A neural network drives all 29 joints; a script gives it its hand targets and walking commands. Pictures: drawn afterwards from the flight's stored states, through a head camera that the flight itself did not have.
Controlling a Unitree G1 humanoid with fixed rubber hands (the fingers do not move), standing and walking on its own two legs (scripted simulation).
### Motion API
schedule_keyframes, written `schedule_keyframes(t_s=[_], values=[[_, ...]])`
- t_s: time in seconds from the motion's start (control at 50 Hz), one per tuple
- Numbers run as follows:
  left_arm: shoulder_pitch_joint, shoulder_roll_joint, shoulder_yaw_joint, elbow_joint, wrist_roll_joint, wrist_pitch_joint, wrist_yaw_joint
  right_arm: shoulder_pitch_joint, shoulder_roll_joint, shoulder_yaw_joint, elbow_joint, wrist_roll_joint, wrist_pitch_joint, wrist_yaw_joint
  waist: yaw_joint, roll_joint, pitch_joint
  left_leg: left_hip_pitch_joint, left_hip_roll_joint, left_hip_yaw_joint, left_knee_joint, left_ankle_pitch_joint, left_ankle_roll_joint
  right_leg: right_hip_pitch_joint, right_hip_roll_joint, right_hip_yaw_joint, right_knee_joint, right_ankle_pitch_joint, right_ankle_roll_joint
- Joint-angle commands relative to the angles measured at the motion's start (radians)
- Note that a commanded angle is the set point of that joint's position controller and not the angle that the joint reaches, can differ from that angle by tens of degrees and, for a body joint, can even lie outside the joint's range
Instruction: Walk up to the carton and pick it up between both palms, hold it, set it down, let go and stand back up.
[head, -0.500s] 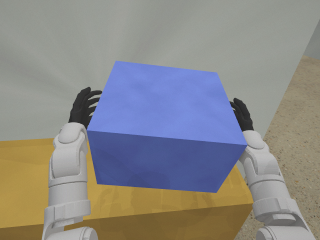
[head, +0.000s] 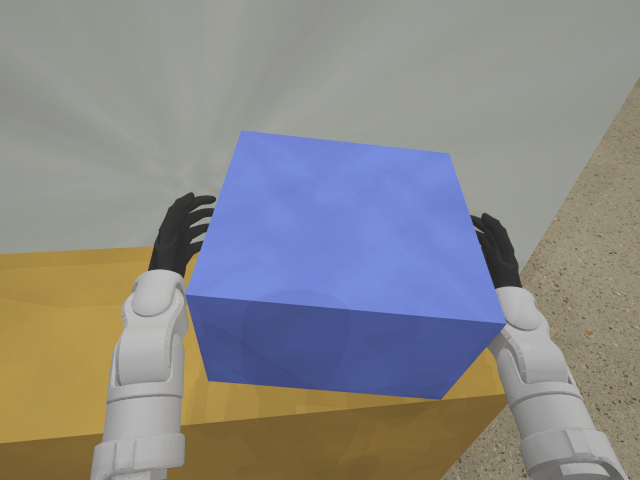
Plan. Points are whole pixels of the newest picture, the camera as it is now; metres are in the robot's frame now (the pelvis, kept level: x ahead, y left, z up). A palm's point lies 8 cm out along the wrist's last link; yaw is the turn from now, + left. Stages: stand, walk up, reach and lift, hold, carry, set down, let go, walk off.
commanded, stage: set down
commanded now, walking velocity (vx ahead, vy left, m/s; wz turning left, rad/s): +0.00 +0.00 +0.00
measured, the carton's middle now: (336, 259) +0.40 +0.00 +0.09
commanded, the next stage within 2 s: none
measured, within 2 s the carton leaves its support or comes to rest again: neither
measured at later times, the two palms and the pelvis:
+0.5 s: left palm (177, 270) +0.36 +0.20 +0.11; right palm (484, 287) +0.35 -0.20 +0.09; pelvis +0.00 +0.00 +0.00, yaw +0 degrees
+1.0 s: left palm (184, 278) +0.38 +0.20 +0.07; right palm (469, 288) +0.37 -0.19 +0.06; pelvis +0.00 +0.00 +0.00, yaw +0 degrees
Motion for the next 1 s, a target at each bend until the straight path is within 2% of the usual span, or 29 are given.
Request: schedule_keyframes(t_s=[0.0, 0.16, 0.44, 0.68, 0.98], values=[[-0.483, -0.404, -0.402, -0.133, -0.058, -0.044, -0.089, -0.663, 0.404, 0.380, -0.321, 0.008, -0.104, 0.159, 0.001, 0.069, -0.440, 0.077, -0.007, 0.024, -0.005, 0.408, -0.076, 0.161, -0.015, -0.008, 0.023, 0.456, 0.068], [-0.519, -0.414, -0.389, -0.039, -0.049, -0.092, -0.092, -0.666, 0.422, 0.332, -0.246, -0.049, -0.136, 0.164, -0.013, 0.066, -0.438, 0.056, -0.004, 0.021, -0.010, 0.382, -0.080, 0.161, -0.016, -0.020, 0.022, 0.444, 0.069], [-0.618, -0.447, -0.347, 0.192, -0.031, -0.242, -0.055, -0.740, 0.467, 0.260, -0.067, -0.127, -0.235, 0.201, 0.034, 0.060, -0.481, 0.023, 0.012, 0.035, -0.015, 0.368, -0.072, 0.130, -0.017, -0.028, 0.020, 0.384, 0.062], [-0.732, -0.447, -0.269, 0.403, -0.006, -0.391, -0.042, -0.780, 0.513, 0.160, 0.136, -0.216, -0.317, 0.208, 0.041, 0.054, -0.522, -0.025, 0.018, 0.058, -0.031, 0.328, -0.059, 0.151, -0.039, -0.016, 0.016, 0.376, 0.062], [-0.775, -0.448, -0.230, 0.559, 0.007, -0.551, -0.035, -0.780, 0.539, 0.110, 0.256, -0.277, -0.400, 0.206, 0.048, 0.071, -0.610, -0.016, 0.032, 0.055, 0.014, 0.455, -0.076, 0.110, -0.039, -0.016, 0.022, 0.421, 0.051]])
